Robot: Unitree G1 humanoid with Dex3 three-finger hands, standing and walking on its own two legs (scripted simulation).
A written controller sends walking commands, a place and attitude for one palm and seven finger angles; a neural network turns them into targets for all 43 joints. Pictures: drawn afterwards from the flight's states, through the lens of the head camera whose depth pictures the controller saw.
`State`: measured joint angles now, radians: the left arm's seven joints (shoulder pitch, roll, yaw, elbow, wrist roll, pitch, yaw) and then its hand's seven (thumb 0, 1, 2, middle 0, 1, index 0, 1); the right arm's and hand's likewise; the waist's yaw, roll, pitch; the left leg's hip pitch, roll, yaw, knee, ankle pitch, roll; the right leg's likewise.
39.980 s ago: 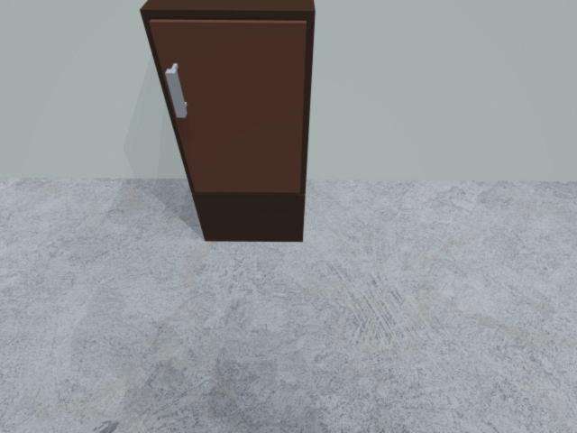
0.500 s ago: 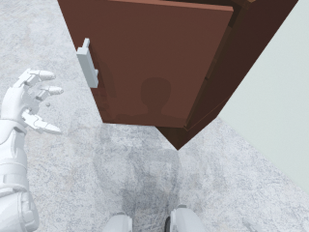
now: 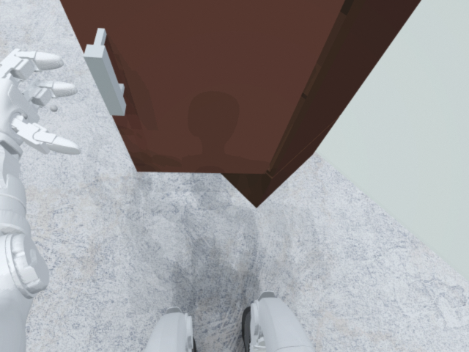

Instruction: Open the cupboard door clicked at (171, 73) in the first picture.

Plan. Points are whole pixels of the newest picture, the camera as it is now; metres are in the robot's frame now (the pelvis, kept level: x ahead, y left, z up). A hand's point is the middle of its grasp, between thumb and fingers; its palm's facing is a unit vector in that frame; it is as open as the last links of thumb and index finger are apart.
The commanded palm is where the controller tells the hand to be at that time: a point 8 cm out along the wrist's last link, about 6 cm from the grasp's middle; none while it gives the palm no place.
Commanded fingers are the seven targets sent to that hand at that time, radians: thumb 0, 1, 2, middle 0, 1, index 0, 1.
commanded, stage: move the hooked fingers beside the handle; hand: left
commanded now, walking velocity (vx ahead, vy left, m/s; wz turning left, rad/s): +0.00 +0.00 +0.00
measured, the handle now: (109, 74) +0.56 +0.19 +0.07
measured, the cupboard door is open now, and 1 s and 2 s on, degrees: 47 47 46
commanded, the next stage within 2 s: slide the fingers in behind the handle in 1.06 s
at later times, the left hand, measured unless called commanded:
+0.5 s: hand (65, 88) +0.53 +0.25 +0.07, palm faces -0.05 -1.00 -0.02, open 14.0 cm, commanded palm +0.51 +0.29 +0.07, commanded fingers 0.00 -0.50 0.30 -0.30 -1.20 -0.30 -1.20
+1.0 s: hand (61, 94) +0.51 +0.25 +0.07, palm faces -0.05 -1.00 -0.01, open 14.0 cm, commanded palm +0.50 +0.29 +0.07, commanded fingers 0.00 -0.50 0.30 -0.30 -1.20 -0.30 -1.20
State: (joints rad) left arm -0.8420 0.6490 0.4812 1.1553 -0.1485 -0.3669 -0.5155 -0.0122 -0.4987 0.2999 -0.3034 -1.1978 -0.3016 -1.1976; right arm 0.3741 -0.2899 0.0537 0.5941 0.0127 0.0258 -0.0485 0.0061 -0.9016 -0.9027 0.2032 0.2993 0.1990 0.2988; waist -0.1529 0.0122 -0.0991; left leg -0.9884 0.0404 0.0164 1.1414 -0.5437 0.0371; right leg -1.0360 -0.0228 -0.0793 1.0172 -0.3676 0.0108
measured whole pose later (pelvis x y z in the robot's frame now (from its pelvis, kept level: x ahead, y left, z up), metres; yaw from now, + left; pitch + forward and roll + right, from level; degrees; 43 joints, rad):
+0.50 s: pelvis +0.01 +0.00 +0.00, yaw -1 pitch +26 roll -5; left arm -0.94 0.73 0.53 1.19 -0.09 -0.34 -0.49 -0.01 -0.50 0.30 -0.30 -1.20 -0.30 -1.20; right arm 0.42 -0.29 0.07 0.56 -0.01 0.09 -0.03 0.00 -0.90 -0.90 0.20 0.30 0.20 0.30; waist -0.21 0.03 -0.09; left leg -1.06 0.06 0.02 1.16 -0.56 0.04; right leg -1.10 0.00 -0.08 1.01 -0.36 0.01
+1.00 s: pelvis +0.01 +0.00 +0.00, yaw -1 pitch +25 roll -5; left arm -0.92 0.69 0.48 1.19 -0.11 -0.37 -0.48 -0.01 -0.50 0.30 -0.30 -1.20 -0.30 -1.20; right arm 0.37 -0.29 0.06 0.56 0.00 0.09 -0.03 0.00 -0.90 -0.90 0.20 0.30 0.20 0.30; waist -0.19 0.02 -0.10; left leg -1.04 0.05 0.00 1.17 -0.56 0.04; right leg -1.07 -0.01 -0.09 1.02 -0.37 0.01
